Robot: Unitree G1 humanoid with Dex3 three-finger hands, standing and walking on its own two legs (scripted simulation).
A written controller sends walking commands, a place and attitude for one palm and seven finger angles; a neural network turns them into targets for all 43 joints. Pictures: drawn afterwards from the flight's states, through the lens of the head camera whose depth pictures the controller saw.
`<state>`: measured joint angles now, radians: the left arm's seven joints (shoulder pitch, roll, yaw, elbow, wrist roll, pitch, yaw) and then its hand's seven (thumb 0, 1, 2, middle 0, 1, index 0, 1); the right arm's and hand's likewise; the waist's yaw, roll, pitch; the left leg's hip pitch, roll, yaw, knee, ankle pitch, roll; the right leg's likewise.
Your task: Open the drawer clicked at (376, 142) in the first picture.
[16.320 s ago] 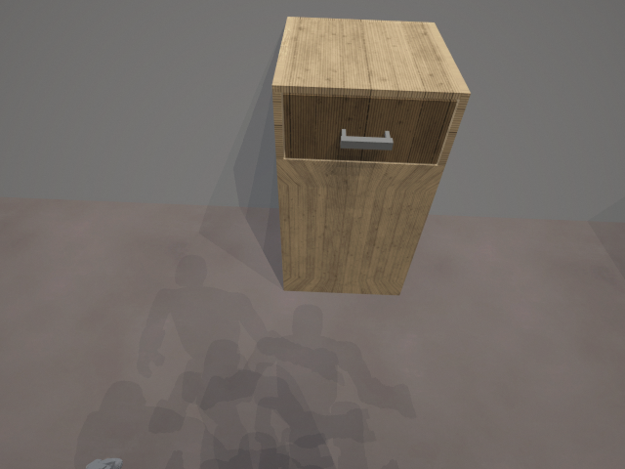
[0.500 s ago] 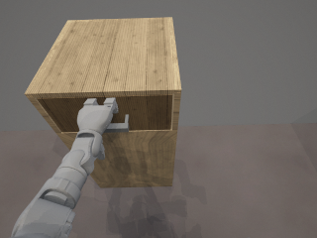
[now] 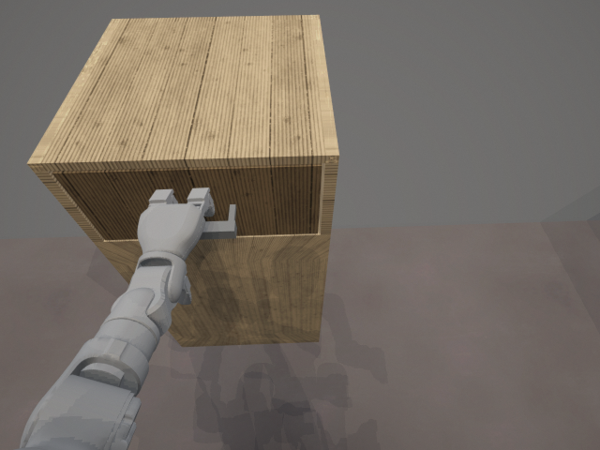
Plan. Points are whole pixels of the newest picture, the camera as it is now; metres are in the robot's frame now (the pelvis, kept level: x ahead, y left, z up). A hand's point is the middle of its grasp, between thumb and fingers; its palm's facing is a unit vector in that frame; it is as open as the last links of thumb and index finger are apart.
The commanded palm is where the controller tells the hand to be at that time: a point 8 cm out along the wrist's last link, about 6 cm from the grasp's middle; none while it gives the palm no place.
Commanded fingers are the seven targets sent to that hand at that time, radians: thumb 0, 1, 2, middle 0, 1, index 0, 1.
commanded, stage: lower the fingers behind the handle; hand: left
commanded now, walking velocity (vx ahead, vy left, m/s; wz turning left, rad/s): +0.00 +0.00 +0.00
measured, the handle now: (199, 220) +0.47 +0.18 -0.01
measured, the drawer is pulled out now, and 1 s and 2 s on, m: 0.00 0.00 0.00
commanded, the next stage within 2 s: close the thumb around the handle in 0.92 s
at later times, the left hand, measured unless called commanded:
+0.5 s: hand (192, 256) +0.41 +0.19 -0.04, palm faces -0.01 -0.04 -1.00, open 13.8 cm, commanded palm +0.39 +0.18 +0.02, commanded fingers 0.00 -0.50 0.30 -0.30 -1.20 -0.30 -1.20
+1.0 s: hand (194, 254) +0.42 +0.18 -0.04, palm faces -0.01 -0.03 -1.00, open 13.8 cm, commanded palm +0.39 +0.18 +0.02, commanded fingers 0.00 -0.50 0.30 -0.30 -1.20 -0.30 -1.20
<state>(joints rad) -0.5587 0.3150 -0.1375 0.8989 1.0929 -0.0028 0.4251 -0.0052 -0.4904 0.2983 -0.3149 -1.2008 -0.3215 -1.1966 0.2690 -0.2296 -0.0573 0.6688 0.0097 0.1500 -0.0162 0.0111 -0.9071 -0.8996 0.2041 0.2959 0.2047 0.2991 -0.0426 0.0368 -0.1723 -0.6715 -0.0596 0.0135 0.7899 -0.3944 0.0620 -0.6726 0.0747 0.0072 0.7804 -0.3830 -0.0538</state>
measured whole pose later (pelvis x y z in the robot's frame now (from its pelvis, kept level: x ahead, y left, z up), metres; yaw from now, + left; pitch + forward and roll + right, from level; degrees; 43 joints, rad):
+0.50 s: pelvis -0.01 +0.01 -0.02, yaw +0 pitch +20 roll -1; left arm -0.60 0.30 -0.12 0.99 1.13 0.00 0.52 -0.01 -0.49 0.30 -0.31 -1.21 -0.32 -1.20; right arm 0.31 -0.23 -0.06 0.69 -0.01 0.13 0.00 0.01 -0.91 -0.90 0.20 0.30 0.20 0.30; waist -0.07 0.04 -0.20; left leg -0.82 -0.05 0.02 0.92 -0.44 0.07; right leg -0.82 0.08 0.00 0.89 -0.42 -0.05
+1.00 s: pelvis -0.01 +0.01 -0.02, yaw +0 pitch +20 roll -1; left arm -0.62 0.29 -0.14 0.99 1.11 0.04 0.51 -0.01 -0.49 0.30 -0.30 -1.20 -0.32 -1.20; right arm 0.30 -0.22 -0.05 0.67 0.00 0.14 0.00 0.01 -0.91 -0.90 0.20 0.30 0.21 0.30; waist -0.07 0.04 -0.20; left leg -0.83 -0.05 0.02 0.93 -0.44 0.07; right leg -0.82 0.08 0.00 0.90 -0.42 -0.05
